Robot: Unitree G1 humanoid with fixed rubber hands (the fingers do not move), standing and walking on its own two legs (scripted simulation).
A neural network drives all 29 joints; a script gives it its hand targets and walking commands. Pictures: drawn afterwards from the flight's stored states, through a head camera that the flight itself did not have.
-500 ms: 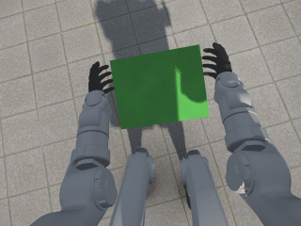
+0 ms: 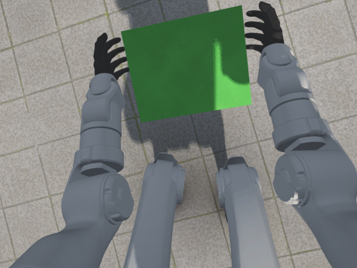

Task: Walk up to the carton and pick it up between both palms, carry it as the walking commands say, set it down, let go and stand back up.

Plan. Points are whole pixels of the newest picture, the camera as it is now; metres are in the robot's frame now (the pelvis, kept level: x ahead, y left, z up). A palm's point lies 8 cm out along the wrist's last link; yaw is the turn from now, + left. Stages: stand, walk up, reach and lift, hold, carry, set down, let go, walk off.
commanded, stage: set down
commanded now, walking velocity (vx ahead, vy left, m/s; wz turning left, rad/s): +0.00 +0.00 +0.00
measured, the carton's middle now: (188, 70) +0.52 +0.03 -0.20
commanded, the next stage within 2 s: none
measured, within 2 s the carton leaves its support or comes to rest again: rests again in 2.00 s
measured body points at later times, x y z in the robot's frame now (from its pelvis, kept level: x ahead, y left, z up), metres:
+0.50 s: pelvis -0.02 +0.00 -0.06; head +0.35 +0.00 +0.18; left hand +0.50 +0.21 -0.23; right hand +0.56 -0.11 -0.23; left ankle +0.12 +0.12 -0.42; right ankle +0.10 -0.11 -0.42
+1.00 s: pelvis +0.00 +0.00 -0.09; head +0.37 +0.00 +0.15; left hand +0.52 +0.20 -0.27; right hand +0.57 -0.13 -0.27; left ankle +0.12 +0.12 -0.42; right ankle +0.10 -0.11 -0.42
